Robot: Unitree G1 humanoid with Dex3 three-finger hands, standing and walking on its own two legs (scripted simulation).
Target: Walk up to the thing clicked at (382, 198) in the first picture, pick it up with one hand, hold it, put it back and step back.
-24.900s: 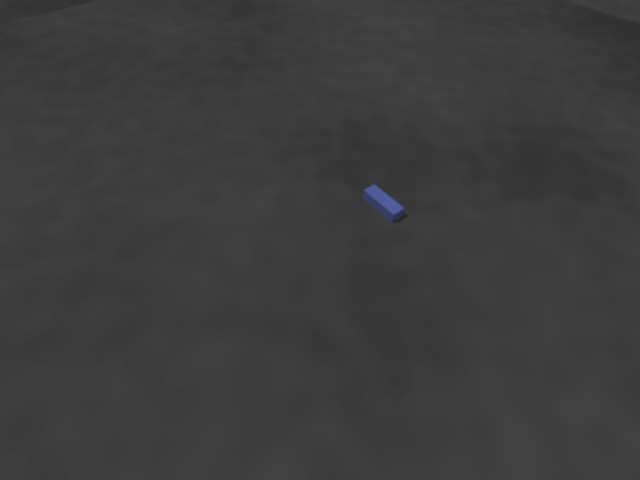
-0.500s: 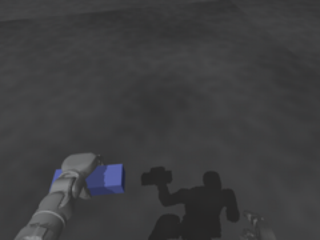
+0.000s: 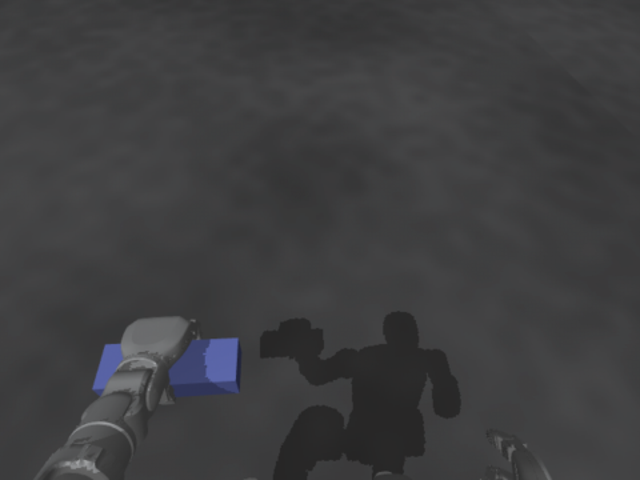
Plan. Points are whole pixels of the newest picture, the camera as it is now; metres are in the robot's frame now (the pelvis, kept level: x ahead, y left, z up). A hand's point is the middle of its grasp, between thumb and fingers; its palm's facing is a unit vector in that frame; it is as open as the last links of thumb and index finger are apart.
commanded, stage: crouch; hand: left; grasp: from above
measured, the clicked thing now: (173, 369) +0.29 +0.22 -0.13
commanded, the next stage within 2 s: lower in 1.58 s
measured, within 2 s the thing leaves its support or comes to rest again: neither
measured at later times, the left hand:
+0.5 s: hand (199, 377) +0.35 +0.24 -0.34, palm faces -0.44 +0.03 -0.90, open 9.5 cm
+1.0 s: hand (211, 388) +0.37 +0.25 -0.50, palm faces -0.46 -0.01 -0.89, open 9.6 cm
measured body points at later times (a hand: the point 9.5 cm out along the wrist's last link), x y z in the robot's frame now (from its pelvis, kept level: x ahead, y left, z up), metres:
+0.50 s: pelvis -0.05 +0.01 -0.20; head +0.12 +0.02 +0.21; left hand +0.37 +0.23 -0.29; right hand -0.01 -0.28 -0.33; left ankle +0.02 +0.13 -0.72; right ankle +0.02 -0.15 -0.72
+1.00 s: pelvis -0.06 +0.00 -0.33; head +0.17 +0.04 +0.06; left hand +0.39 +0.25 -0.45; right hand +0.01 -0.28 -0.45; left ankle +0.02 +0.13 -0.72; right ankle +0.02 -0.15 -0.72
